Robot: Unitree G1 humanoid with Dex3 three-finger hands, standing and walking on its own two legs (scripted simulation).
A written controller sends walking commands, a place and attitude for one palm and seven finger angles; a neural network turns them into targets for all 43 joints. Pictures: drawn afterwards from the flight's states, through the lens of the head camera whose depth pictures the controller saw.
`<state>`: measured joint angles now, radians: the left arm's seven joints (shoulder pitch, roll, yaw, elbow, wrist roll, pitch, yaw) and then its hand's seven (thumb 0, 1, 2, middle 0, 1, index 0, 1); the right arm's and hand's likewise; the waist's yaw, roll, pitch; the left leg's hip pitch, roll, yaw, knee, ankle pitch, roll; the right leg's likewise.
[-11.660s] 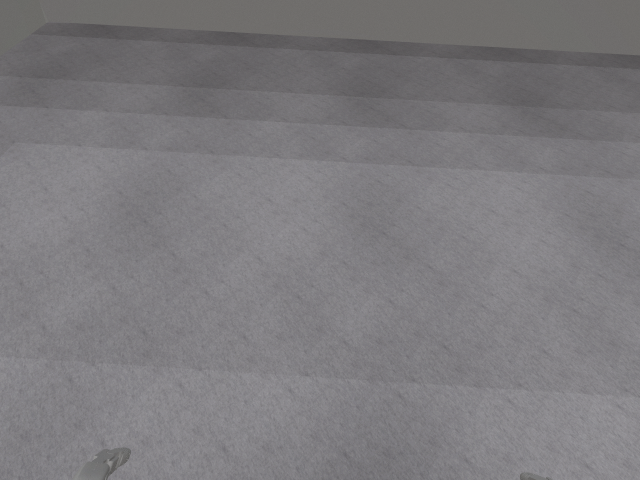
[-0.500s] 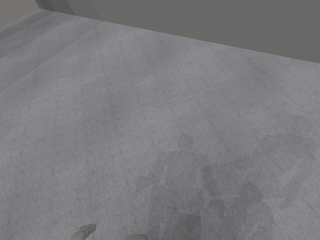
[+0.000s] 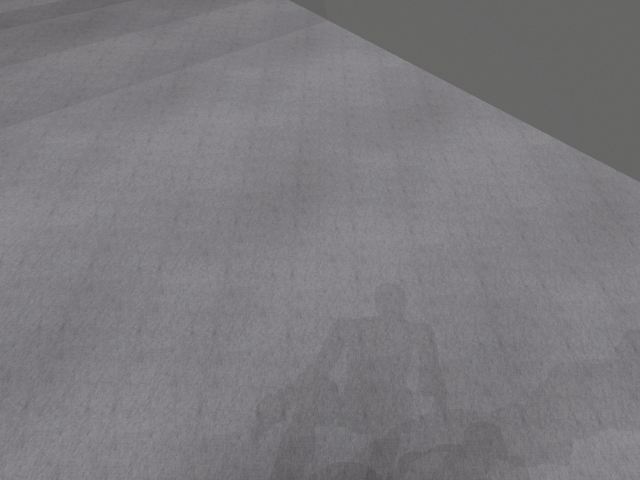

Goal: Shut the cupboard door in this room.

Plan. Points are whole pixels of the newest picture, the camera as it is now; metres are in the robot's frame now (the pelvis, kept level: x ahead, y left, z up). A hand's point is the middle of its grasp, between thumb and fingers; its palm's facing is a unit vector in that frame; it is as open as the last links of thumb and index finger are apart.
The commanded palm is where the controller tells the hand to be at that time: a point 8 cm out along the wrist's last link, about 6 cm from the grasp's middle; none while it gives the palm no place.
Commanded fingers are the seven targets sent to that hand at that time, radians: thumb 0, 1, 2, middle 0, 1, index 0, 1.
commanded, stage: turn or walk to find it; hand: left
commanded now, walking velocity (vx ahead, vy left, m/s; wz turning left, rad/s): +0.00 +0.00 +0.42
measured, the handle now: out of the picture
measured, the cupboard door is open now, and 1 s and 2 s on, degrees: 90 90 90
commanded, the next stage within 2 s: none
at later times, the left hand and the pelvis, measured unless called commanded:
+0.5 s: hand out of the picture +0.04 +0.16 -0.13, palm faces +0.19 -0.94 -0.29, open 7.4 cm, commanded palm none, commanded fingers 0.00 0.90 0.90 -0.20 -0.30 -0.20 -0.30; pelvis -0.03 -0.05 +0.01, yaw +12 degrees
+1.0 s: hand out of the picture -0.16 +0.16 -0.18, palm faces +0.48 -0.85 -0.23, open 7.4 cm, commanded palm none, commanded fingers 0.00 0.90 0.90 -0.20 -0.30 -0.20 -0.30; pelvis -0.07 -0.03 +0.00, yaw +26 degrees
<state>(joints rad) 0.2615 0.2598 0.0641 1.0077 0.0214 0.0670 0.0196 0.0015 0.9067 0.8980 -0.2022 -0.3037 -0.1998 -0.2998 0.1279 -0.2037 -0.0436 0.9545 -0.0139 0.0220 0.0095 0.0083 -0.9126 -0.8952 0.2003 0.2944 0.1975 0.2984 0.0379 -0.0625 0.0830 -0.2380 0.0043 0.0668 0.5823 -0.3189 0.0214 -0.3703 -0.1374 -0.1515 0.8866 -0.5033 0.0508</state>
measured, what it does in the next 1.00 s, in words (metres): steps on the spot, turning left: right foot, then left foot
